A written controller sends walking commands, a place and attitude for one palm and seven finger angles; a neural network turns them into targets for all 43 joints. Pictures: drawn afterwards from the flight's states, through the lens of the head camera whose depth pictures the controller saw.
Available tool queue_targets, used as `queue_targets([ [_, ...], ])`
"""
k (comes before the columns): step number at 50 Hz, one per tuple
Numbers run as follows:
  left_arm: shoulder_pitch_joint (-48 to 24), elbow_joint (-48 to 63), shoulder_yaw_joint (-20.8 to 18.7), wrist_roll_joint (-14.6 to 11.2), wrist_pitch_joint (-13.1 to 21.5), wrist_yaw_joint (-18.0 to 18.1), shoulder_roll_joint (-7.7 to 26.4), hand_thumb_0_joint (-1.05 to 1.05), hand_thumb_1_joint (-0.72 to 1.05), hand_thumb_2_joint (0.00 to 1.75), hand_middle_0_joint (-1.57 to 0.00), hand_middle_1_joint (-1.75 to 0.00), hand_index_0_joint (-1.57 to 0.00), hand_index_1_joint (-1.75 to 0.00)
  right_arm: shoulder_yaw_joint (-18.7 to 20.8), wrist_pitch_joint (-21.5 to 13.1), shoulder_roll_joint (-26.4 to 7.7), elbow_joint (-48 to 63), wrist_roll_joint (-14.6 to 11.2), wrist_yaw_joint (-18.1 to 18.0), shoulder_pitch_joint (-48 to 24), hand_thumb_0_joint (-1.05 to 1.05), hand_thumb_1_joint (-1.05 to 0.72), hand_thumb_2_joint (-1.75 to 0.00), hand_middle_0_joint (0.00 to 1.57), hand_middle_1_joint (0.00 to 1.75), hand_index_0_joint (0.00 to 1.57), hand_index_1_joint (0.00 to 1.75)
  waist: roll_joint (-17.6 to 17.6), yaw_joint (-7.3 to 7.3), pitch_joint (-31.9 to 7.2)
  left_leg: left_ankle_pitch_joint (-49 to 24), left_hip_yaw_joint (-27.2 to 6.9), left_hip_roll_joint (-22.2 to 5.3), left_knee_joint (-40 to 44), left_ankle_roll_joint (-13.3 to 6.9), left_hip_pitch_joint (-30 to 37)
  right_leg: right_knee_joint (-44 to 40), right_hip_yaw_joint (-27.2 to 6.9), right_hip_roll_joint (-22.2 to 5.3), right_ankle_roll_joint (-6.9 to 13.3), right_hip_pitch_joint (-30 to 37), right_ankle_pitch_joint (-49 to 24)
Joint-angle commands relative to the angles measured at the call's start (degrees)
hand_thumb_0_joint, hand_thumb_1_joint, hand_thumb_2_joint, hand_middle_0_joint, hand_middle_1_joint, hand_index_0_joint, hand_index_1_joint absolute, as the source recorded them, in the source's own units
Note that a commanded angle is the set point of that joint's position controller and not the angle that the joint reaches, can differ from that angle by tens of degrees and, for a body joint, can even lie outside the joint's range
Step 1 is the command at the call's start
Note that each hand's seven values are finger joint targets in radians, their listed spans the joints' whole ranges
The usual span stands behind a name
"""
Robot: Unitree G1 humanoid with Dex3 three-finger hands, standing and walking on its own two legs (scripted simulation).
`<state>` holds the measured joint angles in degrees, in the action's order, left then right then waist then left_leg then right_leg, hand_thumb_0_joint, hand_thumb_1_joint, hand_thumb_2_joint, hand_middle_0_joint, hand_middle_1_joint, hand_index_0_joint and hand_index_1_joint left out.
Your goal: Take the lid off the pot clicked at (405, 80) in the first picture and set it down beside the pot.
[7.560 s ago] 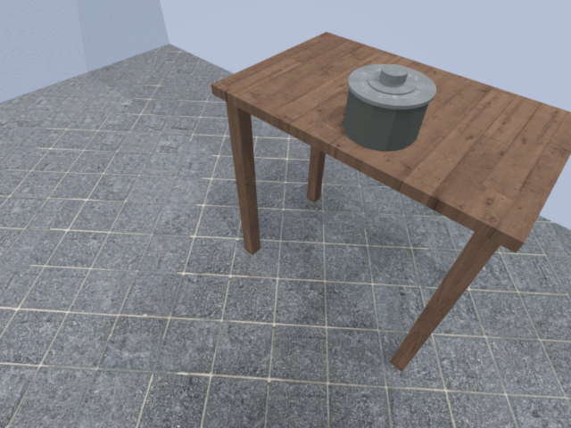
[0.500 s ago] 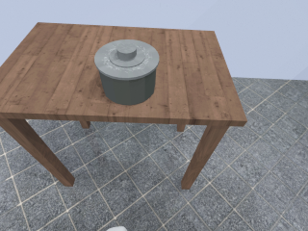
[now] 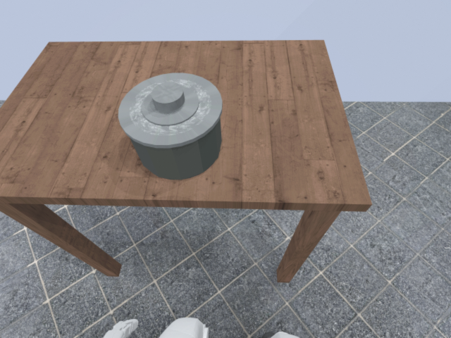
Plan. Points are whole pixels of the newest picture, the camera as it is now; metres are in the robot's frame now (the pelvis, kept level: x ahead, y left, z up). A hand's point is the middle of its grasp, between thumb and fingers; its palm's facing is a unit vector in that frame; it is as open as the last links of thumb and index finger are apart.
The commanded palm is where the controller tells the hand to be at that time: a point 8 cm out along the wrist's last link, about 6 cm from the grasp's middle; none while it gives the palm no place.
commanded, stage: come to a stop and stand still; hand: left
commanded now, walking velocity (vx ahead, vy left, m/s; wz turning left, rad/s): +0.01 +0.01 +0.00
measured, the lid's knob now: (168, 96) +0.48 +0.13 +0.15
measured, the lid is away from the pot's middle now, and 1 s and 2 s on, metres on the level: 0.00 0.00 0.00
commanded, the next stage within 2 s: look again from close up in 1.78 s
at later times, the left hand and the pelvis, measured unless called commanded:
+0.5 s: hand out of the picture -0.03 +0.27 -0.17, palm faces +0.01 -0.96 -0.26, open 7.4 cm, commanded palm none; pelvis -0.04 +0.08 -0.01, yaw -1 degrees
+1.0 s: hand out of the picture +0.00 +0.26 -0.17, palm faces +0.01 -0.98 -0.21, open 7.3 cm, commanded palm none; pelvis -0.01 +0.09 +0.00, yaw -1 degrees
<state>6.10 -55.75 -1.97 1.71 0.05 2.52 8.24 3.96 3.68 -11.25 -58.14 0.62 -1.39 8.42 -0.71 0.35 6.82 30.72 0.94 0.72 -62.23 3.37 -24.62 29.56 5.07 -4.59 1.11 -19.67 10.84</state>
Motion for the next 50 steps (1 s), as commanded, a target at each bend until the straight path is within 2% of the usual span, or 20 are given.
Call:
queue_targets([
  [1,5.5,2.5,-3.5,0.4,-0.4,1.0,12.9,0.0,0.9,0.9,-0.2,-0.3,-0.2,-0.3,0.2,-0.6,-2.3,3.6,-0.1,0.3,4.0,0.0,-0.9,-0.9,0.2,0.3,0.2,0.3,10.1,1.14,-14.0,-2.5,-1.3,-1.5,6.7,0.2,0.1,-5.8,-11.5,-14.4,10.7,14.3,-36.7],
  [3,4.8,3.3,-3.5,0.5,-0.7,0.5,13.5,0.0,0.9,0.9,-0.2,-0.3,-0.2,-0.3,0.0,-1.3,-2.4,3.8,-0.3,0.5,4.6,0.0,-0.9,-0.9,0.2,0.3,0.2,0.3,12.4,0.87,-14.0,-3.7,0.3,-1.4,14.1,-0.2,4.0,-6.2,-11.7,-13.5,10.0,11.3,-28.9],
  [4,4.3,5.1,-3.4,0.5,0.1,2.7,15.8,0.0,0.9,0.9,-0.2,-0.3,-0.2,-0.3,0.8,-3.5,-5.8,7.7,-1.3,0.6,10.0,0.0,-0.9,-0.9,0.2,0.3,0.2,0.3,7.8,-3.94,-29.7,-0.1,2.5,0.0,23.6,0.7,4.2,2.9,-15.6,-15.4,8.2,29.7,-57.1],
  [5,6.0,6.9,-3.3,0.0,-0.5,2.3,16.4,0.0,0.9,0.9,-0.2,-0.3,-0.2,-0.3,0.6,-3.6,-4.2,9.1,-0.9,0.6,9.3,0.0,-0.9,-0.9,0.2,0.3,0.2,0.3,4.3,-2.06,-28.7,-10.9,1.4,-0.6,33.0,-1.5,10.0,7.7,-10.8,-12.8,5.5,22.5,-39.4],
  [6,6.4,6.0,-2.6,-0.6,-1.2,1.8,13.1,0.0,0.9,0.9,-0.2,-0.3,-0.2,-0.3,0.3,-3.7,-5.0,9.4,-0.5,0.6,7.8,0.0,-0.9,-0.9,0.2,0.3,0.2,0.3,-0.7,-2.09,-24.8,-19.6,3.1,-0.8,40.1,-1.8,15.2,8.3,-6.6,-8.3,3.0,14.3,-22.5],
  [7,6.3,5.7,-1.7,-1.0,-2.0,1.4,11.1,0.0,0.9,0.9,-0.2,-0.3,-0.2,-0.3,0.6,-3.9,-7.1,10.0,0.4,0.2,7.0,0.0,-0.9,-0.9,0.2,0.3,0.2,0.3,-11.4,-1.66,-20.6,-23.8,-2.5,-6.1,41.4,-3.4,18.9,11.2,-2.4,-3.5,0.5,3.6,-1.9],
  [8,6.7,6.6,-1.2,-1.2,-2.9,0.9,8.7,0.0,0.9,0.9,-0.2,-0.3,-0.2,-0.3,1.3,-3.3,-10.9,12.6,1.1,0.1,4.5,0.0,-0.9,-0.9,0.2,0.3,0.2,0.3,-20.3,-0.97,-12.3,-24.8,-14.9,-15.4,43.7,-9.0,11.6,17.4,-0.2,2.0,-1.5,-5.6,19.2],
  [9,7.7,7.0,-1.4,-1.1,-3.6,0.7,8.1,0.0,0.9,0.9,-0.2,-0.3,-0.2,-0.3,1.0,-2.4,-11.7,14.3,1.6,0.2,0.8,0.0,-0.9,-0.9,0.2,0.3,0.2,0.3,-15.5,0.4,-5.5,-20.2,-14.3,-17.7,44.3,-13.4,2.8,23.0,-3.3,2.7,-0.6,-5.7,20.4],
  [10,6.7,6.4,-1.1,-0.7,-3.9,0.5,8.4,0.0,0.9,0.9,-0.2,-0.3,-0.2,-0.3,0.4,-2.5,-9.2,14.3,1.6,0.4,-0.4,0.0,-0.9,-0.9,0.2,0.3,0.2,0.3,-11.0,0.41,-0.2,-13.2,-12.9,-15.4,46.5,-13.0,-3.1,25.8,-4.2,2.8,-0.1,-4.8,18.6],
  [12,8.7,5.7,-0.8,-0.4,-3.8,-0.1,8.4,0.0,0.9,0.9,-0.2,-0.3,-0.2,-0.3,-0.4,-2.2,-8.5,14.5,1.5,1.0,-4.0,0.0,-0.9,-0.9,0.2,0.3,0.2,0.3,-10.9,2.14,5.7,-2.8,-11.1,-12.4,47.7,-11.1,-12.5,27.9,-5.2,3.6,-0.3,-2.7,14.7],
  [13,10.3,5.8,-0.6,-0.6,-3.4,-0.2,8.4,0.0,0.9,0.9,-0.2,-0.3,-0.2,-0.3,-0.8,-2.3,-8.0,14.7,1.5,1.1,-3.8,0.0,-0.9,-0.9,0.2,0.3,0.2,0.3,-8.2,2.81,7.6,-1.1,-10.8,-12.1,47.3,-11.0,-13.9,24.7,-5.3,3.6,-0.2,-1.3,13.6],
  [15,13.9,5.0,-0.1,-0.5,-2.3,-0.5,7.9,0.0,0.9,0.9,-0.2,-0.3,-0.2,-0.3,-1.0,-2.3,-8.3,14.0,1.2,0.7,-1.1,0.0,-0.9,-0.9,0.2,0.3,0.2,0.3,-1.6,3.28,6.1,-0.1,-9.4,-10.8,43.5,-9.6,-7.8,9.1,-4.1,3.9,-0.3,1.0,11.0],
  [16,14.9,4.9,0.0,-0.3,-1.5,-0.4,8.6,0.0,0.9,0.9,-0.2,-0.3,-0.2,-0.3,-1.2,-2.4,-7.5,13.9,0.6,0.6,0.9,0.0,-0.9,-0.9,0.2,0.3,0.2,0.3,2.9,2.72,4.3,-0.3,-8.4,-8.4,39.0,-8.1,-4.7,-0.2,-7.8,3.3,0.3,1.8,9.1],
  [18,12.1,6.3,-0.1,-0.2,-0.3,-0.6,11.7,0.0,0.9,0.9,-0.2,-0.3,-0.2,-0.3,-1.7,-2.2,-5.1,13.4,0.0,0.3,6.2,0.0,-0.9,-0.9,0.2,0.3,0.2,0.3,9.4,-1.39,-1.9,-4.0,-2.2,-1.6,30.8,-4.8,5.8,-9.6,-22.4,-5.9,5.9,-4.8,16.4],
  [19,10.0,7.1,-0.1,-0.2,-0.4,-0.8,12.8,0.0,0.9,0.9,-0.2,-0.3,-0.2,-0.3,-1.4,-2.1,-5.1,12.4,0.2,0.6,8.2,0.0,-0.9,-0.9,0.2,0.3,0.2,0.3,5.5,-3.24,-5.0,-6.6,-1.1,0.0,29.8,-4.4,13.4,-11.7,-23.1,-7.5,7.4,-9.2,22.4],
  [20,8.4,7.5,-0.2,-0.3,-0.2,-0.7,12.7,0.0,0.9,0.9,-0.2,-0.3,-0.2,-0.3,-1.5,-2.2,-4.2,11.3,0.1,0.6,9.6,0.0,-0.9,-0.9,0.2,0.3,0.2,0.3,9.1,-3.95,-6.5,-7.3,-1.0,-0.6,29.7,-4.6,16.6,-12.4,-22.2,-6.1,6.7,-11.3,26.2],
  [22,7.0,7.8,0.0,-0.4,-0.4,-0.5,11.3,0.0,0.9,0.9,-0.2,-0.3,-0.2,-0.3,-1.5,-2.6,-4.6,10.2,0.2,0.6,11.5,0.0,-0.9,-0.9,0.2,0.3,0.2,0.3,11.0,-4.11,-6.1,-7.9,-2.7,-2.4,33.6,-5.5,18.1,-9.9,-16.6,-3.0,4.8,-11.3,24.0],
  [25,10.9,6.3,0.4,-0.7,-0.4,-0.6,8.5,0.0,0.9,0.9,-0.2,-0.3,-0.2,-0.3,-1.7,-4.1,-4.9,9.8,0.4,0.5,8.9,0.0,-0.9,-0.9,0.2,0.3,0.2,0.3,-0.2,-1.22,-3.8,-5.7,-9.1,-7.1,44.2,-7.2,9.5,-3.7,-10.9,1.5,2.1,-2.8,11.1],
  [29,14.6,3.3,0.6,-0.6,-0.4,-0.7,7.3,0.0,0.9,0.9,-0.2,-0.3,-0.2,-0.3,-2.3,-4.9,-5.2,8.5,0.2,0.1,7.3,0.0,-0.9,-0.9,0.2,0.3,0.2,0.3,-4.4,0.86,-3.7,-6.3,-10.0,-8.5,48.6,-7.2,6.5,-1.9,-8.2,1.6,1.9,3.8,4.5],
  [50,14.6,-2.8,1.5,-1.0,-0.1,-0.2,4.7,0.0,0.9,0.9,-0.2,-0.3,-0.2,-0.3,-3.6,-5.6,-2.5,0.1,-0.1,-1.0,13.1,0.0,-0.9,-0.9,0.2,0.3,0.2,0.3,0.8,-0.36,-2.7,-25.2,-5.4,-7.3,43.7,-6.4,14.3,-5.0,-9.3,-0.8,1.9,5.2,-3.5],
])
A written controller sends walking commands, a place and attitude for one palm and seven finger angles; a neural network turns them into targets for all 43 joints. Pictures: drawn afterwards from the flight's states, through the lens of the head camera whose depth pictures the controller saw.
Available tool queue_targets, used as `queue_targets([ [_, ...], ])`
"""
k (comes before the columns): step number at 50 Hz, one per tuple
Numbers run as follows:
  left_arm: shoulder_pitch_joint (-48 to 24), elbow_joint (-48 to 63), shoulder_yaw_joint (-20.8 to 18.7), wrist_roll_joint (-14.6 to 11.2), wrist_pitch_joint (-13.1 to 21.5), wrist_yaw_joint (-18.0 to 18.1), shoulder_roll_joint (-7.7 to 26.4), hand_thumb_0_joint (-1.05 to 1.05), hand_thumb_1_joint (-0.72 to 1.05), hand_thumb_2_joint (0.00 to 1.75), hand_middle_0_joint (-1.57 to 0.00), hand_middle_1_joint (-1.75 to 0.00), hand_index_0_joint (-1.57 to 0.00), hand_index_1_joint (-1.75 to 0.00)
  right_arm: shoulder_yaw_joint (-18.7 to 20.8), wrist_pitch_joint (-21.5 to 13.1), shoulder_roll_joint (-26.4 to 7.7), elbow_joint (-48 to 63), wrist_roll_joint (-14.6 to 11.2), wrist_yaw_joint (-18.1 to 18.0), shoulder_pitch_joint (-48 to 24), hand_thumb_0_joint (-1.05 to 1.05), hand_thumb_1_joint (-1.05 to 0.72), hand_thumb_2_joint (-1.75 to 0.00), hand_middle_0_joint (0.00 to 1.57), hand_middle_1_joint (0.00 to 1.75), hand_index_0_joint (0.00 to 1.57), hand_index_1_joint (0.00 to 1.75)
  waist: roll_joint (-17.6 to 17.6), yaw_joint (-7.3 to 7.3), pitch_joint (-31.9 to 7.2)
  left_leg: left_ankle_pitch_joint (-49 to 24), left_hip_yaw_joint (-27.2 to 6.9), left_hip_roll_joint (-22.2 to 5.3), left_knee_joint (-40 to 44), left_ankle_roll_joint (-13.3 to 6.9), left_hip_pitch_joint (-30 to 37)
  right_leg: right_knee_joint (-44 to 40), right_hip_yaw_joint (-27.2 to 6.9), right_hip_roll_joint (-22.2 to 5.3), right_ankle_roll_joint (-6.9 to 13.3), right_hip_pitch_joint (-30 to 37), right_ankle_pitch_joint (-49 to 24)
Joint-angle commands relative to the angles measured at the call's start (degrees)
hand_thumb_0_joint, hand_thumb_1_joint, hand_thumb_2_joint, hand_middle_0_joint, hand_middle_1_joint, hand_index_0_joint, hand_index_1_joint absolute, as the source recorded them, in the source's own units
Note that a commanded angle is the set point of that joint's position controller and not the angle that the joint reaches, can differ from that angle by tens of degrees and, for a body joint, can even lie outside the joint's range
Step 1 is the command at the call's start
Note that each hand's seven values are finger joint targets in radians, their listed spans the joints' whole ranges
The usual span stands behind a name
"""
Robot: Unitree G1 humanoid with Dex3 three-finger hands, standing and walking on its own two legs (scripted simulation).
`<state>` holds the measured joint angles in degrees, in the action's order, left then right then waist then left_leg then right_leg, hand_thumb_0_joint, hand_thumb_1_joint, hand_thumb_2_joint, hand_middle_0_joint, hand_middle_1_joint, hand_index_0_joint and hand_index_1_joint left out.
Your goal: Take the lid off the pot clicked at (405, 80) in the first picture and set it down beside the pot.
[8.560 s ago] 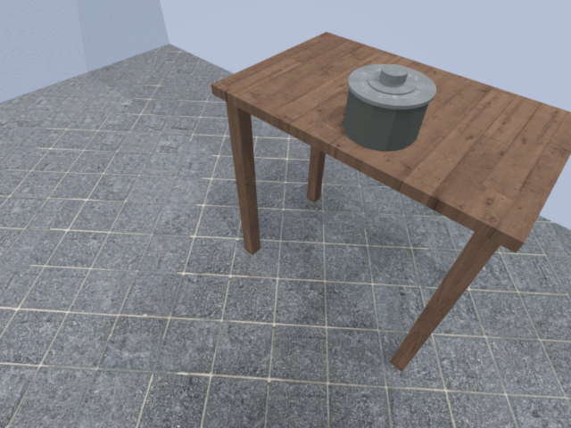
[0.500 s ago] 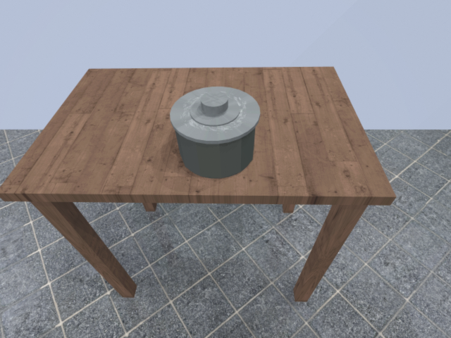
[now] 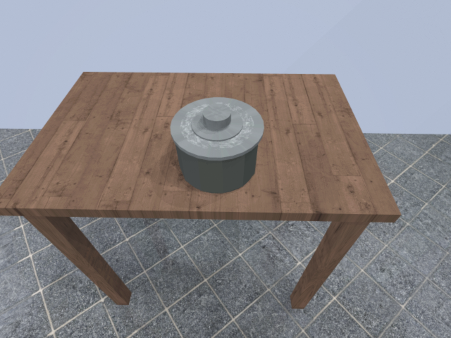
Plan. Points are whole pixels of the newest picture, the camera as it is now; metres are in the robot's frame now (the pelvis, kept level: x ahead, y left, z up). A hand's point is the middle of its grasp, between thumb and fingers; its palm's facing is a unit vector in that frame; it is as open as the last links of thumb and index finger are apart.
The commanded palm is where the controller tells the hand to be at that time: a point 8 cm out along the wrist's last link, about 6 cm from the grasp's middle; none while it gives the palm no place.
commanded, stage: come to a stop and stand still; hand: left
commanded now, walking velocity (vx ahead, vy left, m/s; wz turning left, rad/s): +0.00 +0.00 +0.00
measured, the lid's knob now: (217, 116) +0.48 +0.05 +0.15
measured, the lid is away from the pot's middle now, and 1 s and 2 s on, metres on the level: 0.00 0.00 0.00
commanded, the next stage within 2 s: look again from close up in 0.78 s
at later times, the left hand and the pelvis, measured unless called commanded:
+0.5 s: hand out of the picture +0.02 +0.14 -0.17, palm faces +0.02 -0.98 -0.19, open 7.3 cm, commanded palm none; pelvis +0.03 -0.03 +0.00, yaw +0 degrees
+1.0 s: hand out of the picture +0.03 +0.12 -0.17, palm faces +0.03 -0.98 -0.19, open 7.3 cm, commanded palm none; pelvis +0.04 -0.04 +0.00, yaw +0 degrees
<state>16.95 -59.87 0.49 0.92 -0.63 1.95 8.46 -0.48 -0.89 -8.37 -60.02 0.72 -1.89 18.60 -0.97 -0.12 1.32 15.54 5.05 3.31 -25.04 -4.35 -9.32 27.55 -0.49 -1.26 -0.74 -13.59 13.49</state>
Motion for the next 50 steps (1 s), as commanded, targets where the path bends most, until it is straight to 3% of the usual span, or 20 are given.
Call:
queue_targets([
  [1,3.9,1.2,-0.9,-0.3,0.7,0.4,4.5,0.0,0.9,0.9,-0.2,-0.3,-0.2,-0.3,0.8,-1.2,-5.4,1.7,-0.2,-0.5,3.0,0.0,-0.9,-0.9,0.2,0.3,0.2,0.3,0.8,0.14,2.2,-11.3,-9.1,-9.8,6.1,1.3,-0.3,-3.2,-3.9,-4.3,3.8,-0.6,-6.9],
  [2,3.8,1.1,-0.9,-0.3,0.8,0.4,4.9,0.0,0.9,0.9,-0.2,-0.3,-0.2,-0.3,0.9,-1.1,-5.1,1.5,-0.3,-0.5,2.9,0.0,-0.9,-0.9,0.2,0.3,0.2,0.3,2.3,0.18,2.2,-11.0,-9.0,-9.8,5.8,1.2,-0.3,-3.5,-3.9,-4.3,3.8,-0.5,-7.1],
  [10,4.2,0.4,-0.8,-0.4,1.2,0.6,4.8,0.0,0.9,0.9,-0.2,-0.3,-0.2,-0.3,0.8,-1.3,-5.1,0.3,-0.3,-0.7,2.7,0.0,-0.9,-0.9,0.2,0.3,0.2,0.3,0.4,-0.14,0.5,-15.9,-7.7,-9.7,4.1,1.7,2.7,-3.3,-4.8,-5.0,4.3,0.9,-12.5],
  [14,4.2,0.1,-0.7,-0.5,1.2,0.6,4.8,0.0,0.9,0.9,-0.2,-0.3,-0.2,-0.3,0.7,-1.1,-4.9,-0.2,-0.3,-0.7,2.2,0.0,-0.9,-0.9,0.2,0.3,0.2,0.3,0.7,-0.1,2.6,-12.9,-7.5,-9.6,4.4,1.9,1.6,-4.2,-5.1,-5.1,4.4,0.4,-11.8],
  [36,5.1,-0.7,-0.5,-0.7,2.0,0.7,4.6,0.0,0.9,0.9,-0.2,-0.3,-0.2,-0.3,0.5,-1.3,-3.6,-2.9,-0.3,-0.9,3.4,0.0,-0.9,-0.9,0.2,0.3,0.2,0.3,0.7,-0.04,1.6,-13.1,-6.8,-9.7,4.1,2.4,2.3,-5.2,-5.6,-5.3,4.9,3.4,-17.2],
  [42,5.2,-0.9,-0.5,-0.8,1.9,0.6,4.6,0.0,0.9,0.9,-0.2,-0.3,-0.2,-0.3,0.5,-1.1,-3.2,-3.4,-0.4,-0.9,3.5,0.0,-0.9,-0.9,0.2,0.3,0.2,0.3,1.9,0.18,2.7,-10.8,-6.5,-9.9,4.4,2.5,1.2,-6.1,-5.6,-5.0,4.8,3.6,-16.1],
  [44,5.4,-0.9,-0.5,-0.7,1.9,0.7,4.5,0.0,0.9,0.9,-0.2,-0.3,-0.2,-0.3,0.5,-1.2,-3.0,-3.5,-0.4,-0.9,3.7,0.0,-0.9,-0.9,0.2,0.3,0.2,0.3,0.2,0.08,2.2,-11.4,-6.4,-9.8,4.3,2.6,1.6,-5.9,-5.9,-5.1,4.9,3.6,-16.3],
  [50,5.6,-1.1,-0.5,-0.8,2.0,0.7,4.3,0.0,0.9,0.9,-0.2,-0.3,-0.2,-0.3,0.4,-1.2,-2.8,-3.8,-0.4,-0.9,4.0,0.0,-0.9,-0.9,0.2,0.3,0.2,0.3,0.9,0.13,2.6,-10.5,-6.4,-9.7,4.4,2.6,1.3,-6.3,-5.9,-5.1,4.8,3.7,-15.8],
])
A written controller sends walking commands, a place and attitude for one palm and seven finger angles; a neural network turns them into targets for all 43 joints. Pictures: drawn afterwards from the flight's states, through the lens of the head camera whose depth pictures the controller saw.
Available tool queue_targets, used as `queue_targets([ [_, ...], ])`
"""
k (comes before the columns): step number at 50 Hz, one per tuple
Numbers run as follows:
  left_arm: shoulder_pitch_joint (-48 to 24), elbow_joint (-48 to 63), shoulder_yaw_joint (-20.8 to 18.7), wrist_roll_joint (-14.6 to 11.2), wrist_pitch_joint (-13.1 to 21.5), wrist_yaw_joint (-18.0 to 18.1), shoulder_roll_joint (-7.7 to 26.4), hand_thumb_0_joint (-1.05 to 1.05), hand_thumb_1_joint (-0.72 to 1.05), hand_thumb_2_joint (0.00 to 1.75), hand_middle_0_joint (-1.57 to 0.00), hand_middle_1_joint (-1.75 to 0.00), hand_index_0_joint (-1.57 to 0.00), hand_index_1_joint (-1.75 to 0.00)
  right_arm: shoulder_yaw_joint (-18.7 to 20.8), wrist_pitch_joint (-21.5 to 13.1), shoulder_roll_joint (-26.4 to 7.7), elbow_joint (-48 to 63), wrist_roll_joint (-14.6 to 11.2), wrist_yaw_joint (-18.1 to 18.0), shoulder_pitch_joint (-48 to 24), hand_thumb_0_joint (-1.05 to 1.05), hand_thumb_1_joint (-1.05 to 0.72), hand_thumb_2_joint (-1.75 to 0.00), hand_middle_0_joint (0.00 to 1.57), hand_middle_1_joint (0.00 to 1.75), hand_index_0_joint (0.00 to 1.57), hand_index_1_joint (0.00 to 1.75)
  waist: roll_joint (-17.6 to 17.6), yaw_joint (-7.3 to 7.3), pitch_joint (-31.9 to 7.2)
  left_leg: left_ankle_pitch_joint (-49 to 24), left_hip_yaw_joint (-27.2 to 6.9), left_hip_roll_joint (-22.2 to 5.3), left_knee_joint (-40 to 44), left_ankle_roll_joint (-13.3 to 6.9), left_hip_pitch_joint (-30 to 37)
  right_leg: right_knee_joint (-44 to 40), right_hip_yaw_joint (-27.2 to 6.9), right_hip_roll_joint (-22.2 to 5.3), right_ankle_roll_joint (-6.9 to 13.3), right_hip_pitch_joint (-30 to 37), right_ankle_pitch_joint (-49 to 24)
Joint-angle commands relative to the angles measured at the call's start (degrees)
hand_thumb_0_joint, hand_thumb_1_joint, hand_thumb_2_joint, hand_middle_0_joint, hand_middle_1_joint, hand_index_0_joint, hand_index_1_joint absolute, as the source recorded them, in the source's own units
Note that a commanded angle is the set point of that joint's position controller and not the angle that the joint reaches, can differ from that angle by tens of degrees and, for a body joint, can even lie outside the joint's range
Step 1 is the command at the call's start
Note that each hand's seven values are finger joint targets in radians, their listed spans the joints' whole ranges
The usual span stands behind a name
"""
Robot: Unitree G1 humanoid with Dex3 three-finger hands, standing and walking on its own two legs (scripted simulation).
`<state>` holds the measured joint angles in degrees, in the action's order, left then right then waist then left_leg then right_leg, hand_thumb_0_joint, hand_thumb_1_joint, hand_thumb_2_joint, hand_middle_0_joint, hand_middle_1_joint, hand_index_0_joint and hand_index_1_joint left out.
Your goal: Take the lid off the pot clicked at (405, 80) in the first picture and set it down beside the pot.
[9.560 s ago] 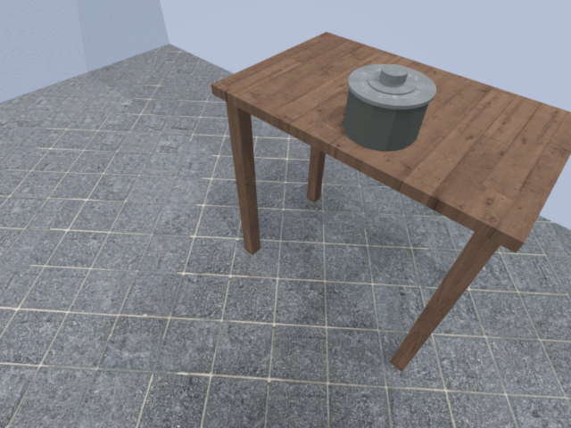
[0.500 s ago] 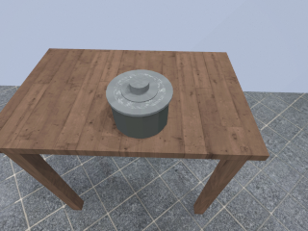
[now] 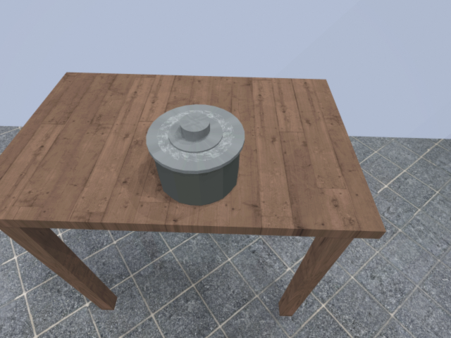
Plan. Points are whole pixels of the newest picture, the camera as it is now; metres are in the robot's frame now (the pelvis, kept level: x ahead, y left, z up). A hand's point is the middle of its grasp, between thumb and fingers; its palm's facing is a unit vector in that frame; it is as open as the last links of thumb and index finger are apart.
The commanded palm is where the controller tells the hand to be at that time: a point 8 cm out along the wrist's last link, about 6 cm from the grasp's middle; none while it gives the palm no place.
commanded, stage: look again from close up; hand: left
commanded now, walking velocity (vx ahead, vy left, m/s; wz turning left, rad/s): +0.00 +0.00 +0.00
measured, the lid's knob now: (195, 125) +0.45 +0.09 +0.14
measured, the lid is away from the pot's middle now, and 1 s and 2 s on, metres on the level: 0.00 0.00 0.00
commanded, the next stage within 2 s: lift the closed hand beside the body in 0.58 s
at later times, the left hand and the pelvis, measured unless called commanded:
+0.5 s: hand out of the picture -0.02 +0.15 -0.18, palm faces +0.04 -0.99 -0.16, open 7.3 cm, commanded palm none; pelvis +0.00 +0.00 +0.00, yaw +0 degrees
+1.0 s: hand out of the picture +0.12 +0.19 -0.03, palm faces +0.15 -0.97 -0.20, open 5.4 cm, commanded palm +0.07 +0.25 +0.00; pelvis -0.03 +0.02 +0.00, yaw +1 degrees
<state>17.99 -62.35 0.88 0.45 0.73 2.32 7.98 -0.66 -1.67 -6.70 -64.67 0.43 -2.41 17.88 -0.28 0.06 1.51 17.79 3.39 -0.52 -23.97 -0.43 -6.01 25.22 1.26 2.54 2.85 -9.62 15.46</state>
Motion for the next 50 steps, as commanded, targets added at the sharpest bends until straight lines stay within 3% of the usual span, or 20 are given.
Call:
queue_targets([
  [1,4.6,1.4,-0.9,-0.3,0.7,0.3,4.6,0.0,0.9,0.9,-0.2,-0.3,-0.2,-0.3,0.6,-0.5,-4.3,0.8,-0.2,-0.4,4.9,0.0,-0.9,-0.9,0.2,0.3,0.2,0.3,-0.3,-0.14,2.3,-13.1,-4.8,-5.9,3.4,-1.4,-1.8,-3.9,-7.6,-8.8,1.3,-0.3,-17.9],
  [17,5.6,0.8,-0.9,-0.3,0.7,0.3,4.1,0.0,0.9,0.9,-0.2,-0.3,-0.2,-0.3,0.6,-0.6,-3.4,0.3,-0.2,-0.5,5.6,0.0,-0.9,-0.9,0.2,0.3,0.2,0.3,0.9,0.02,2.7,-12.2,-4.7,-6.0,3.3,-1.5,-2.5,-4.5,-7.2,-8.4,1.0,-0.2,-16.7],
  [29,6.3,0.7,-0.9,-0.2,0.6,0.4,3.5,0.0,0.9,0.9,-0.2,-0.3,-0.2,-0.3,0.6,-0.6,-2.8,0.0,-0.3,-0.5,6.1,0.0,-0.9,-0.9,0.2,0.3,0.2,0.3,-1.1,0.06,3.4,-11.4,-4.5,-5.9,3.2,-1.5,-2.9,-4.7,-7.3,-8.5,0.9,-0.9,-15.0],
  [33,6.3,0.6,-0.8,-0.2,0.6,0.4,3.3,0.0,0.9,0.9,-0.2,-0.3,-0.2,-0.3,0.6,-0.6,-2.8,0.0,-0.3,-0.5,6.2,0.0,-0.9,-0.9,0.2,0.3,0.2,0.3,0.2,0.1,4.0,-10.7,-4.7,-5.9,3.4,-1.6,-3.5,-4.8,-7.1,-8.3,0.8,-1.1,-13.9],
  [34,8.9,-1.8,-1.6,0.9,2.2,2.4,6.7,0.0,0.9,0.9,-0.2,-0.3,-0.2,-0.3,1.1,-0.6,-6.6,4.4,-0.5,0.3,-2.2,0.0,-0.9,-0.9,0.2,0.3,0.2,0.3,0.9,2.33,5.7,-11.7,-2.3,-4.6,-8.7,0.5,-9.9,-2.7,-9.5,-11.9,-2.2,-1.1,-42.4],
  [35,-29.1,71.5,3.6,-7.6,11.2,2.3,12.5,0.0,0.9,0.9,-0.24,-0.35,-0.24,-0.35,1.0,-10.7,-15.3,25.3,-4.7,0.1,-3.4,0.0,-0.9,-0.9,0.2,0.3,0.2,0.3,-8.3,-0.16,-22.0,-16.0,-5.3,-0.1,0.1,-0.2,1.2,1.7,-7.0,-8.4,-0.3,7.5,-30.1],
  [36,-10.2,62.5,0.1,-3.6,6.1,5.3,11.6,0.0,0.9,0.9,-0.29,-0.4,-0.29,-0.4,0.7,-14.8,-10.5,21.4,-5.1,-2.2,-7.2,0.0,-0.9,-0.9,0.2,0.3,0.2,0.3,-19.0,0.93,-21.3,-23.2,-4.7,-1.4,1.0,0.0,4.4,2.4,-4.3,-5.2,1.0,4.9,-20.5],
  [37,-6.6,60.1,1.0,-5.0,1.8,7.2,10.6,0.0,0.9,0.9,-0.33,-0.44,-0.33,-0.44,1.4,-15.6,-11.3,18.7,-5.9,-2.1,-9.0,0.0,-0.9,-0.9,0.2,0.3,0.2,0.3,-15.4,0.82,-16.8,-21.2,-5.0,-1.8,-0.7,1.4,1.3,0.6,-0.5,-5.1,-0.1,2.0,-15.5],
  [38,1.5,58.1,4.6,-4.6,-2.3,7.2,4.0,0.0,0.9,0.9,-0.38,-0.49,-0.38,-0.49,1.2,-16.1,-10.9,19.5,-6.3,-1.5,-8.1,0.0,-0.9,-0.9,0.2,0.3,0.2,0.3,-11.0,0.23,-13.1,-18.9,-5.5,-1.6,0.9,0.4,-0.1,-1.1,0.3,-4.6,-0.4,1.7,-14.2],
  [39,0.8,62.0,10.3,-4.8,-2.9,6.1,-1.7,0.0,0.9,0.9,-0.42,-0.54,-0.42,-0.54,0.3,-17.1,-10.9,21.8,-6.0,-1.1,-7.8,0.0,-0.9,-0.9,0.2,0.3,0.2,0.3,-6.2,-0.82,-8.0,-18.4,-6.3,-1.6,1.9,-0.4,-0.2,-1.5,1.9,-4.5,-0.9,0.8,-13.4],
  [40,4.7,57.6,12.3,-3.6,-2.3,5.4,-4.0,0.0,0.9,0.9,-0.46,-0.59,-0.46,-0.59,0.2,-18.1,-11.8,21.8,-4.8,-0.9,-8.0,0.0,-0.9,-0.9,0.2,0.3,0.2,0.3,-0.7,-1.17,-4.4,-18.7,-6.3,-0.9,1.4,-1.4,0.4,-2.1,2.7,-3.8,-1.2,-1.0,-14.1],
  [42,14.4,44.8,11.0,-1.2,-1.9,4.6,-5.2,0.0,0.9,0.9,-0.55,-0.68,-0.55,-0.68,1.7,-17.0,-13.0,23.4,-2.8,0.4,-9.2,0.0,-0.9,-0.9,0.2,0.3,0.2,0.3,9.7,-0.02,1.5,-18.6,-7.2,-1.1,0.7,-2.0,-4.6,-1.4,4.1,-3.5,-1.7,-4.2,-13.2],
  [43,17.2,42.5,7.1,-0.2,-1.7,4.0,-2.2,0.0,0.9,0.9,-0.6,-0.73,-0.6,-0.73,3.1,-15.3,-13.6,24.2,-2.0,1.2,-8.3,0.0,-0.9,-0.9,0.2,0.3,0.2,0.3,13.3,0.93,2.7,-17.8,-7.0,-1.2,0.1,-1.7,-6.6,-0.7,4.1,-3.3,-1.8,-5.0,-12.1],
  [45,27.0,49.6,-3.0,-0.3,0.1,2.4,5.7,0.0,0.9,0.9,-0.68,-0.83,-0.68,-0.83,4.6,-12.8,-12.9,28.6,-1.7,1.8,-12.1,0.0,-0.9,-0.9,0.2,0.3,0.2,0.3,15.5,4.56,1.1,-14.8,-5.2,-0.9,1.0,-0.8,-8.9,-0.9,3.1,-3.7,-1.9,-1.8,-8.8],
  [46,29.1,56.1,-7.1,-0.9,1.7,1.9,9.6,0.0,0.9,0.9,-0.73,-0.88,-0.73,-0.88,4.6,-12.3,-12.3,31.6,-1.9,1.8,-14.1,0.0,-0.9,-0.9,0.2,0.3,0.2,0.3,15.0,5.64,-0.1,-12.7,-4.5,-0.6,1.6,-0.5,-9.4,-1.6,2.2,-3.9,-1.9,-0.2,-6.4],
  [47,30.8,60.6,-12.5,-1.6,3.0,2.2,14.3,0.0,0.9,0.9,-0.77,-0.92,-0.77,-0.92,4.9,-11.7,-12.1,33.6,-2.2,1.5,-15.7,0.0,-0.9,-0.9,0.2,0.3,0.2,0.3,11.1,6.32,-0.9,-11.4,-3.9,-0.6,1.8,-0.1,-9.4,-2.0,1.8,-4.4,-1.6,1.5,-5.4],
  [48,26.6,68.8,-10.8,-2.0,4.4,1.7,13.5,0.0,0.9,0.9,-0.82,-0.97,-0.82,-0.97,4.0,-11.6,-11.8,36.6,-2.4,1.4,-16.1,0.0,-0.9,-0.9,0.2,0.3,0.2,0.3,6.8,5.53,-1.4,-10.3,-3.4,0.1,2.2,0.0,-8.7,-2.1,1.0,-4.5,-1.5,1.7,-4.7],
  [50,17.7,76.4,-8.2,-2.1,5.9,1.6,11.5,0.0,0.9,0.9,-0.9,-1.07,-0.9,-1.07,3.2,-11.2,-10.9,39.0,-2.3,0.9,-16.0,0.0,-0.9,-0.9,0.2,0.3,0.2,0.3,-0.3,3.38,1.4,-8.1,-2.7,0.3,2.1,-0.4,-7.3,-3.5,0.1,-4.4,-1.5,-1.5,-3.7],
])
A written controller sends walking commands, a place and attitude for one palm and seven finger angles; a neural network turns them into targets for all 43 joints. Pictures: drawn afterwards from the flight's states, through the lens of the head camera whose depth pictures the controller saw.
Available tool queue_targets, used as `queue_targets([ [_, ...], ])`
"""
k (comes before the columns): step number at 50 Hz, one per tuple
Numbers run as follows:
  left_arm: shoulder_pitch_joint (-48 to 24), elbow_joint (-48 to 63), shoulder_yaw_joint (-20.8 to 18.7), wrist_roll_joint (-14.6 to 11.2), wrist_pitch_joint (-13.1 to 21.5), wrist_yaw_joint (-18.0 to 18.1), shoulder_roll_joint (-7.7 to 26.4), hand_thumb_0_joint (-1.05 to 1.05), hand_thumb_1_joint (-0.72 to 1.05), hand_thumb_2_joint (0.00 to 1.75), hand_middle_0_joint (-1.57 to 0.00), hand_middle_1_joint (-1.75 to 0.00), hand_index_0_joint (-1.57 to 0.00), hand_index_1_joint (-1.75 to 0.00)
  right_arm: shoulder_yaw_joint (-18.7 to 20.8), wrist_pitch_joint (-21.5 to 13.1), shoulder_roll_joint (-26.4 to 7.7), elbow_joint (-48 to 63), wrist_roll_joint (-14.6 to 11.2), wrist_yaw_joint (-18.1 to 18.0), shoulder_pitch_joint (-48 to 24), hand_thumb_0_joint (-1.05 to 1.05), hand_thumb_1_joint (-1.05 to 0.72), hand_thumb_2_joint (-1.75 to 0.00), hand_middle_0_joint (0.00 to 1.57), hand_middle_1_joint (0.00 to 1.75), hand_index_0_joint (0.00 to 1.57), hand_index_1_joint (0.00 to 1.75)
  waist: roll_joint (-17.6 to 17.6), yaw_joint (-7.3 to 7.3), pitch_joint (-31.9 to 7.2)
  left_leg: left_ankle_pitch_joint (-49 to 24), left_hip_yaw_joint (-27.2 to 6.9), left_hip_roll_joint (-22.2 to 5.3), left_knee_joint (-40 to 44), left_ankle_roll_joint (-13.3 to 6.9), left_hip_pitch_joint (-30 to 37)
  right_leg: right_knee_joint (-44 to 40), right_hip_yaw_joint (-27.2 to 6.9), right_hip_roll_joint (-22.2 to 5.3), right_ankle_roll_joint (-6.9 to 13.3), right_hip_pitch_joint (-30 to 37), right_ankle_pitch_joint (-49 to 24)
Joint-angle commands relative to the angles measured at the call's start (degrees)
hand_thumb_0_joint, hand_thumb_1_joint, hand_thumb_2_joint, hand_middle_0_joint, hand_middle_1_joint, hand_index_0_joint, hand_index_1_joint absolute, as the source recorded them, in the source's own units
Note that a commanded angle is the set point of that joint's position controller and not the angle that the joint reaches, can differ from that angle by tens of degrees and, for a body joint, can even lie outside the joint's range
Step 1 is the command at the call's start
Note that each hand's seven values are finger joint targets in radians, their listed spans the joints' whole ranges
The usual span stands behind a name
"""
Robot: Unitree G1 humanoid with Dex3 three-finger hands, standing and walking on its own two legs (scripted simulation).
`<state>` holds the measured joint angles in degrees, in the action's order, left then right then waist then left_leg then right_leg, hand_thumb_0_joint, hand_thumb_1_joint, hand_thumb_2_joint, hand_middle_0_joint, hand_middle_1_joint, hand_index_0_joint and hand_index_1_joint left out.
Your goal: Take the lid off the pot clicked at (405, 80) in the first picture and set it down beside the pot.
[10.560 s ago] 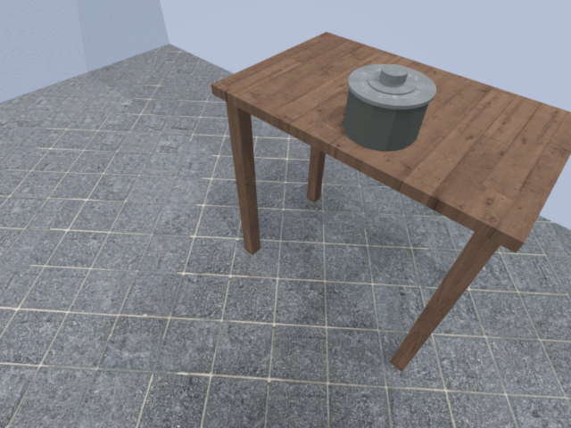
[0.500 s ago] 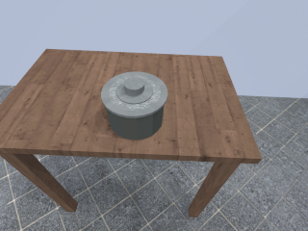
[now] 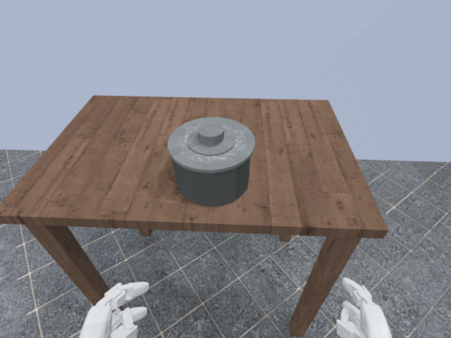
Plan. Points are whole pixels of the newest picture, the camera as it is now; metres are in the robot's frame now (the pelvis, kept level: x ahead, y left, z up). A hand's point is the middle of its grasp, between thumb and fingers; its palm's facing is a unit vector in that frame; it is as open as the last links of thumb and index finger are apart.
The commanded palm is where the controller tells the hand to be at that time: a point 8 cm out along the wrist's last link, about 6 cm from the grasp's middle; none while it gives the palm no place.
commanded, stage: lift the closed hand beside the body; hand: left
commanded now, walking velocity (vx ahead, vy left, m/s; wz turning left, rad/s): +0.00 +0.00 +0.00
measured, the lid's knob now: (211, 132) +0.48 +0.06 +0.15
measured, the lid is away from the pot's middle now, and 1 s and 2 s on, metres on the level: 0.00 0.00 0.00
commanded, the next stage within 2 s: raise the hand higher, near the body in 0.30 s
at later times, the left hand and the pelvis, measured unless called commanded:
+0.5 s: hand (57, 327) +0.13 +0.24 +0.07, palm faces +0.30 -0.85 -0.43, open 3.1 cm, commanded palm +0.07 +0.28 +0.09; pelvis -0.01 +0.00 +0.00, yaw +1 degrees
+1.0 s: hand (45, 291) +0.15 +0.25 +0.13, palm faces +0.37 -0.83 -0.42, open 3.1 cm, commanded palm +0.10 +0.28 +0.15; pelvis +0.00 +0.01 +0.00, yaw +1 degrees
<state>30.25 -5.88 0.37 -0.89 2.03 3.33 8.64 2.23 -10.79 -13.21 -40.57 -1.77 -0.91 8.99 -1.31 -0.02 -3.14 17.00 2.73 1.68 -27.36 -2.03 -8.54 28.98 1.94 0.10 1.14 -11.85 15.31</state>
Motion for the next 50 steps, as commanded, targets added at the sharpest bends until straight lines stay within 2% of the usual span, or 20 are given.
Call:
queue_targets([
  [1,3.2,20.5,-6.2,-0.7,4.8,0.5,9.2,0.0,0.9,0.9,-0.95,-1.12,-0.95,-1.12,0.0,-1.7,-4.1,15.2,0.1,-0.8,-6.1,0.0,-0.9,-0.9,0.2,0.3,0.2,0.3,-3.0,2.51,7.7,-6.1,-1.8,-1.7,5.2,1.1,-4.2,-7.9,-0.8,-1.7,0.2,-1.1,-2.9],
  [2,0.1,21.7,-6.4,-0.6,5.1,0.7,9.9,0.0,0.9,0.9,-0.99,-1.16,-0.99,-1.16,0.1,-1.3,-4.6,15.6,0.2,-0.8,-5.3,0.0,-0.9,-0.9,0.2,0.3,0.2,0.3,-5.1,1.11,8.5,-4.5,-1.6,-1.6,4.4,1.0,-3.8,-9.3,-0.7,-1.7,0.1,-3.0,-2.2],
  [4,-2.0,23.9,-4.7,-0.7,5.6,0.5,8.7,0.0,0.9,0.9,-1.08,-1.26,-1.08,-1.26,-0.4,-1.0,-4.5,16.6,0.5,-1.1,-3.7,0.0,-0.9,-0.9,0.2,0.3,0.2,0.3,-8.0,0.52,8.2,-2.7,-2.1,-1.3,4.5,0.9,-2.5,-9.2,-0.6,-1.3,0.3,-3.3,-1.1],
  [7,1.5,28.7,-7.8,-1.1,6.0,0.9,10.9,0.0,0.9,0.9,-1.21,-1.4,-1.21,-1.4,-0.4,-0.8,-4.6,18.2,0.8,-1.6,-2.6,0.0,-0.9,-0.9,0.2,0.3,0.2,0.3,-5.5,1.16,2.1,-4.7,-2.5,-1.4,3.8,0.5,0.1,-8.9,0.1,-0.8,0.3,-0.5,-2.8],
  [10,3.1,31.5,-7.9,-1.0,5.9,1.0,10.9,0.0,0.9,0.9,-1.3,-1.5,-1.3,-1.5,-0.6,-0.5,-4.6,18.4,1.1,-2.2,-3.4,0.0,-0.9,-0.9,0.2,0.3,0.2,0.3,-2.1,1.67,0.7,-6.8,-3.1,-1.6,4.3,0.2,0.6,-8.6,0.2,-0.8,0.1,1.7,-4.2],
  [14,5.4,29.3,-10.8,-0.8,5.3,1.3,12.3,0.0,0.9,0.9,-1.3,-1.5,-1.3,-1.5,-0.5,-0.2,-4.6,17.4,1.1,-2.5,-4.3,0.0,-0.9,-0.9,0.2,0.3,0.2,0.3,1.8,2.3,4.1,-6.1,-3.4,-1.8,4.9,0.1,-1.2,-9.6,0.5,-0.7,-0.1,1.4,-2.7],
  [17,7.8,33.4,-16.0,-0.7,5.8,2.0,16.4,0.0,0.9,0.9,-1.3,-1.5,-1.3,-1.5,-0.5,-0.7,-4.3,17.0,1.0,-2.5,-5.9,0.0,-0.9,-0.9,0.2,0.3,0.2,0.3,-1.0,3.73,2.5,-8.0,-3.6,-2.1,5.2,0.3,-0.5,-9.4,0.2,-0.8,0.1,3.3,-3.8],
  [20,9.9,36.0,-16.6,-0.6,6.0,2.4,16.0,0.0,0.9,0.9,-1.3,-1.5,-1.3,-1.5,-0.7,-1.5,-3.5,16.5,1.2,-2.6,-6.0,0.0,-0.9,-0.9,0.2,0.3,0.2,0.3,-1.9,4.29,1.3,-10.8,-4.0,-2.4,5.7,0.6,-0.1,-8.5,0.6,-0.9,0.2,5.0,-6.0],
  [23,11.3,31.9,-14.1,-0.2,5.9,1.8,12.6,0.0,0.9,0.9,-1.3,-1.5,-1.3,-1.5,-0.4,-1.6,-3.5,15.3,1.0,-2.1,-6.7,0.0,-0.9,-0.9,0.2,0.3,0.2,0.3,2.4,3.63,5.2,-10.1,-3.7,-2.5,5.7,0.3,-1.2,-9.2,1.0,-0.7,-0.1,2.6,-4.8],
  [24,11.3,31.7,-14.3,-0.3,6.0,1.6,13.0,0.0,0.9,0.9,-1.3,-1.5,-1.3,-1.5,0.0,-1.7,-3.9,15.2,0.7,-2.2,-6.6,0.0,-0.9,-0.9,0.2,0.3,0.2,0.3,3.0,3.68,5.4,-9.8,-3.7,-2.7,5.6,0.2,-1.1,-9.3,0.8,-0.8,-0.3,2.4,-4.4],
  [27,8.7,37.7,-17.9,-0.2,7.3,2.3,17.5,0.0,0.9,0.9,-1.3,-1.5,-1.3,-1.5,0.0,-2.6,-4.5,15.5,0.6,-2.3,-6.8,0.0,-0.9,-0.9,0.2,0.3,0.2,0.3,-0.4,4.08,3.1,-8.8,-3.9,-2.6,5.6,0.3,-0.2,-9.2,0.2,-0.8,-0.3,3.2,-3.7],
  [30,11.0,42.8,-18.5,0.0,7.9,3.3,17.6,0.0,0.9,0.9,-1.3,-1.5,-1.3,-1.5,-0.2,-3.5,-4.1,15.7,0.9,-2.6,-5.6,0.0,-0.9,-0.9,0.2,0.3,0.2,0.3,-4.5,4.72,-1.2,-13.0,-4.3,-2.9,5.5,0.7,1.9,-7.9,0.3,-1.0,0.0,5.4,-7.0],
  [32,12.0,40.8,-18.7,0.0,7.5,3.4,17.1,0.0,0.9,0.9,-1.3,-1.5,-1.3,-1.5,0.0,-3.5,-3.8,14.9,0.8,-2.2,-5.9,0.0,-0.9,-0.9,0.2,0.3,0.2,0.3,-2.2,4.45,0.9,-13.9,-4.3,-3.0,5.2,0.9,1.3,-7.8,0.5,-0.7,0.0,4.2,-7.9],
  [33,12.1,38.6,-16.8,0.0,7.5,3.0,14.8,0.0,0.9,0.9,-1.3,-1.5,-1.3,-1.5,0.0,-3.2,-3.4,14.5,0.8,-2.1,-5.7,0.0,-0.9,-0.9,0.2,0.3,0.2,0.3,-0.3,4.05,2.9,-13.8,-4.1,-2.8,5.5,0.8,0.7,-8.0,1.0,-0.8,0.0,3.5,-7.9],
  [35,11.2,36.0,-17.7,-0.2,7.5,2.7,15.1,0.0,0.9,0.9,-1.3,-1.5,-1.3,-1.5,0.5,-2.4,-3.8,14.3,0.5,-2.3,-6.0,0.0,-0.9,-0.9,0.2,0.3,0.2,0.3,1.9,3.91,6.4,-11.6,-3.6,-3.0,5.9,0.6,-0.6,-8.7,0.6,-0.8,-0.1,2.1,-6.3],
  [37,7.7,41.5,-19.2,-0.3,8.4,2.7,17.6,0.0,0.9,0.9,-1.3,-1.5,-1.3,-1.5,0.3,-2.6,-4.3,15.3,0.4,-2.2,-6.3,0.0,-0.9,-0.9,0.2,0.3,0.2,0.3,-1.7,3.85,5.2,-11.1,-3.6,-2.8,5.5,0.7,0.1,-8.8,0.0,-0.7,-0.1,2.3,-6.2],
  [40,7.2,46.4,-18.2,-0.3,9.0,3.1,17.2,0.0,0.9,0.9,-1.3,-1.5,-1.3,-1.5,-0.2,-3.3,-4.1,15.9,0.7,-2.2,-5.2,0.0,-0.9,-0.9,0.2,0.3,0.2,0.3,-5.1,4.13,1.5,-13.7,-4.3,-3.1,5.4,0.9,2.3,-8.0,0.0,-0.9,0.0,4.0,-8.1],
  [42,7.8,44.9,-20.5,-0.5,8.4,3.4,18.4,0.0,0.9,0.9,-1.3,-1.5,-1.3,-1.5,-0.1,-3.0,-4.0,15.3,0.7,-2.0,-5.3,0.0,-0.9,-0.9,0.2,0.3,0.2,0.3,-4.5,4.22,1.7,-14.0,-4.3,-3.1,5.0,1.1,1.9,-7.9,-0.1,-0.5,0.2,4.0,-8.7],
  [46,5.9,41.6,-19.3,-0.7,8.2,3.0,16.4,0.0,0.9,0.9,-1.3,-1.5,-1.3,-1.5,-0.4,-2.1,-3.7,15.2,0.8,-2.0,-5.4,0.0,-0.9,-0.9,0.2,0.3,0.2,0.3,-0.8,3.79,5.5,-13.4,-4.2,-3.1,5.7,1.0,0.5,-8.2,0.5,-0.6,0.1,3.0,-8.4],
  [50,2.2,47.9,-19.6,-0.9,9.2,2.9,17.6,0.0,0.9,0.9,-1.3,-1.5,-1.3,-1.5,-0.9,-2.4,-4.2,16.1,0.9,-1.8,-5.3,0.0,-0.9,-0.9,0.2,0.3,0.2,0.3,-5.0,3.86,2.0,-14.7,-4.4,-3.0,5.1,1.0,2.2,-7.8,0.1,-0.9,0.2,4.4,-9.6],
])
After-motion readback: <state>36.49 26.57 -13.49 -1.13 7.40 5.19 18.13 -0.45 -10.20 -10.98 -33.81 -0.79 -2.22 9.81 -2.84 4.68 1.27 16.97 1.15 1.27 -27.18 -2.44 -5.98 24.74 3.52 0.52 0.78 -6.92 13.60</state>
